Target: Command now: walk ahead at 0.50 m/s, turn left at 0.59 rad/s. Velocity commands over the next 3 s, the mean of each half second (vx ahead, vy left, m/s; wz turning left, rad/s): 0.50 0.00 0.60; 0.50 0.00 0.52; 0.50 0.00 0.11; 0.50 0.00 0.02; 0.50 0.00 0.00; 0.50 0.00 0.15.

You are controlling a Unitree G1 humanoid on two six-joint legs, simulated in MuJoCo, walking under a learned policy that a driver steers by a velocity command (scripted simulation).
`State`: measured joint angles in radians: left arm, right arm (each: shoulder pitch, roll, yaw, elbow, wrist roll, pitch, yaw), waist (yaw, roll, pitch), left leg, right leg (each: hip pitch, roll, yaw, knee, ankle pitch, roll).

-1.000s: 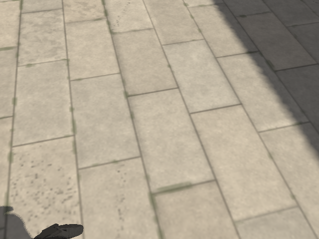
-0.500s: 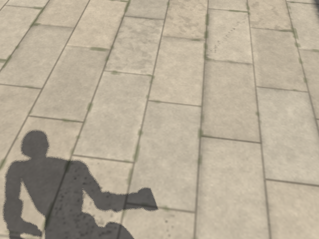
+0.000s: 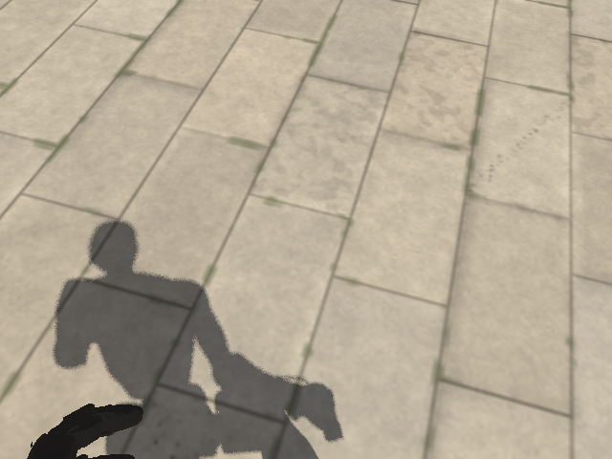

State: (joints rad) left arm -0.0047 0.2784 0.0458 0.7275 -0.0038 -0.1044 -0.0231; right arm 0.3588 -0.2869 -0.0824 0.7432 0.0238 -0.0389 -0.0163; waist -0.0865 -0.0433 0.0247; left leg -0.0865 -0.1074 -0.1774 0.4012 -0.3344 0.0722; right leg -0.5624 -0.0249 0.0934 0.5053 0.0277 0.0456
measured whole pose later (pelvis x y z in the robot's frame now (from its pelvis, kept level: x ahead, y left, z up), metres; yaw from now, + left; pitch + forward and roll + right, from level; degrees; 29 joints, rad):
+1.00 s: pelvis +0.53 +0.14 +0.00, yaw +33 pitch +2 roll +1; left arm 0.03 0.29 0.03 0.72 0.00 -0.10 -0.04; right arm 0.36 -0.29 -0.06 0.72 0.02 -0.05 -0.01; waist -0.08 -0.05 0.02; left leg -0.06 -0.10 -0.14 0.38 -0.34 0.07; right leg -0.57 -0.04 0.05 0.53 0.06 0.03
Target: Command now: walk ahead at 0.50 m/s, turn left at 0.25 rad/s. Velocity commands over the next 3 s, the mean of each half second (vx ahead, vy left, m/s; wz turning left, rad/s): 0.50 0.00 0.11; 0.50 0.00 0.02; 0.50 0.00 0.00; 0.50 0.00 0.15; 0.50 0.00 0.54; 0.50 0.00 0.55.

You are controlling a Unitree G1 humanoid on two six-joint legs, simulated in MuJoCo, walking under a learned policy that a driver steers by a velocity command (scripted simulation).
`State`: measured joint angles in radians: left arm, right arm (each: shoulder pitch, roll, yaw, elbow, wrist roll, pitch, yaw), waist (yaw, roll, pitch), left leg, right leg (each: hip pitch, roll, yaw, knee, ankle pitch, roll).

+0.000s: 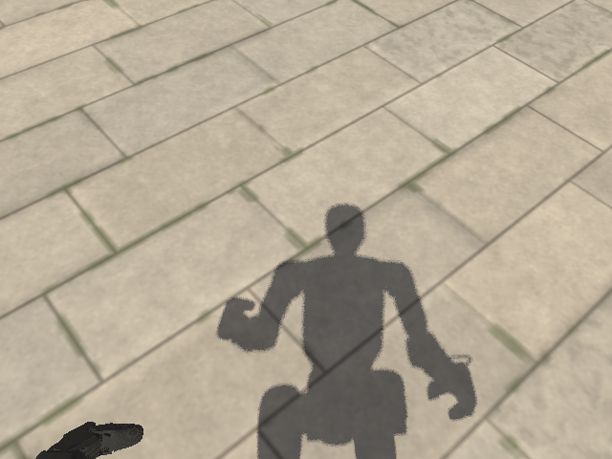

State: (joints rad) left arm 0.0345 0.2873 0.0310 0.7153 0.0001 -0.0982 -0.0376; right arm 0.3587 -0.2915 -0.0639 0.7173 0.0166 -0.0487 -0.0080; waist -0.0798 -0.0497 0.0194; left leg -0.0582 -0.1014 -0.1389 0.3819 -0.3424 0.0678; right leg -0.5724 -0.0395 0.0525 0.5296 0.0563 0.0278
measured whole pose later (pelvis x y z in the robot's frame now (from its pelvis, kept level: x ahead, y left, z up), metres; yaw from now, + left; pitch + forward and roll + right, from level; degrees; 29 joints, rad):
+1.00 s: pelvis +0.55 +0.03 +0.01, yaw +1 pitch +2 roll +2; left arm 0.07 0.27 0.03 0.75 -0.01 -0.07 -0.03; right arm 0.37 -0.28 -0.05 0.86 0.01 -0.07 0.01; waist -0.08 -0.05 0.01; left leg 0.01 -0.07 0.03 0.22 -0.26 0.05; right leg -0.64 -0.09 0.03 0.59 0.07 0.01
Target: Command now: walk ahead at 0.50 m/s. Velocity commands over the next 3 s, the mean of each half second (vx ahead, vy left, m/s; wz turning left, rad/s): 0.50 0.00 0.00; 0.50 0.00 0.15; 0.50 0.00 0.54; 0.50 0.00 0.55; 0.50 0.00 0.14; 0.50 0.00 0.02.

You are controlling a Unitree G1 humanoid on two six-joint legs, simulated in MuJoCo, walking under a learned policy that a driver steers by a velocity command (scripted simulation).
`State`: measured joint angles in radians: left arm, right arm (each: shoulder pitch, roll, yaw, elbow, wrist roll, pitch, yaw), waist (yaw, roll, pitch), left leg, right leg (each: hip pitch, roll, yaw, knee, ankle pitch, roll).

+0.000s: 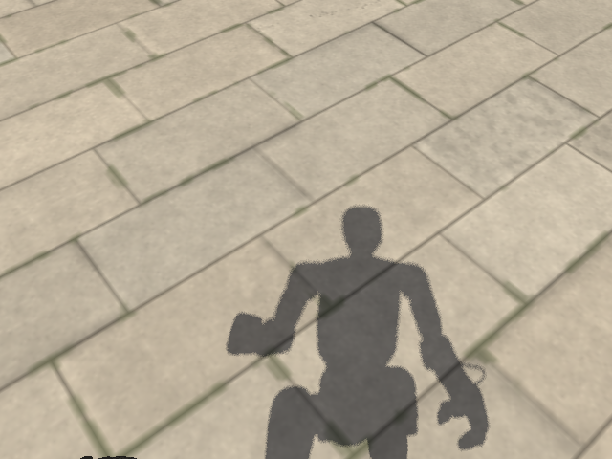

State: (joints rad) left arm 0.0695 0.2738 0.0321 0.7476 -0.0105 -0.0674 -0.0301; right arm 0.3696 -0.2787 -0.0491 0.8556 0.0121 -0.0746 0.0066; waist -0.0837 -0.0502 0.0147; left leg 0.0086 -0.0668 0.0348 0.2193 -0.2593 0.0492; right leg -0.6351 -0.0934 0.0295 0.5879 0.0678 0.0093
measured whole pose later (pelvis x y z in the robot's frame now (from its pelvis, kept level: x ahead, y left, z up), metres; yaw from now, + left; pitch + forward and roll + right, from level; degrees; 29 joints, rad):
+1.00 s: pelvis +0.54 +0.01 +0.00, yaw +5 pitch +2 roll +1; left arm 0.03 0.28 0.04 0.75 0.00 -0.09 -0.01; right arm 0.37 -0.27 -0.06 0.89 0.02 -0.06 -0.01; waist -0.10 -0.04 0.02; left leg -0.10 -0.08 -0.10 0.30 -0.22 0.05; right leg -0.58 -0.06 0.09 0.57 0.00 0.04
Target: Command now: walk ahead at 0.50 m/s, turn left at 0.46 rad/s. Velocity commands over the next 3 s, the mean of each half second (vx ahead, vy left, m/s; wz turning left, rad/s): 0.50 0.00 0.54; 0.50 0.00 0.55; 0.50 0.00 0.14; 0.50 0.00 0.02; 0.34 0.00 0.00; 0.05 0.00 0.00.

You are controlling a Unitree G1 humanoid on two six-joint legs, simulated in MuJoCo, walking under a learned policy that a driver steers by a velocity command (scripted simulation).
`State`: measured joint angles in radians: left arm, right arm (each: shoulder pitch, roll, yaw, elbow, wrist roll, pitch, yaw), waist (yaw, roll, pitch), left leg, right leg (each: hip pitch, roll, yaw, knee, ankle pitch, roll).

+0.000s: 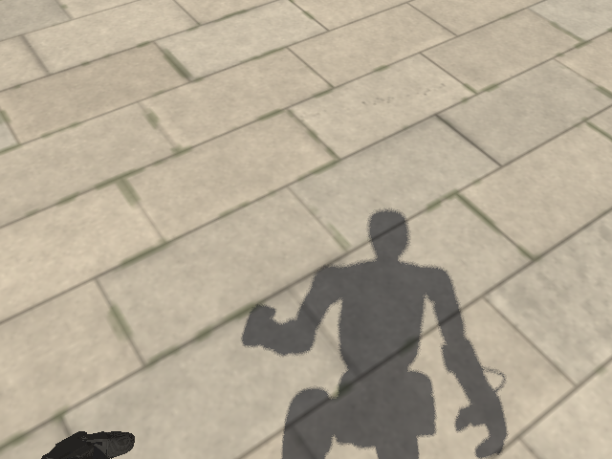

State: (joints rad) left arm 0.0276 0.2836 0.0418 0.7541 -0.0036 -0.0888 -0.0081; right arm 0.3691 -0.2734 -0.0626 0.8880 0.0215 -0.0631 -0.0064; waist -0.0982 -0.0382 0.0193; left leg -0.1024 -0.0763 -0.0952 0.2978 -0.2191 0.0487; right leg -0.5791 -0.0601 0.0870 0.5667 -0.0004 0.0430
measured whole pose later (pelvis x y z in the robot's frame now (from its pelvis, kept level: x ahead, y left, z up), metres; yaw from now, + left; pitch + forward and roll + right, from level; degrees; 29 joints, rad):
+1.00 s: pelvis +0.50 +0.13 +0.00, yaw +34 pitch +1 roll +0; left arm 0.04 0.29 0.05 0.74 0.00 -0.10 -0.02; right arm 0.34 -0.28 -0.07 0.74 0.01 -0.05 -0.01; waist -0.07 -0.05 0.03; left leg -0.08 -0.11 -0.12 0.33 -0.26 0.08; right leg -0.63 -0.07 0.08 0.59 0.09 0.05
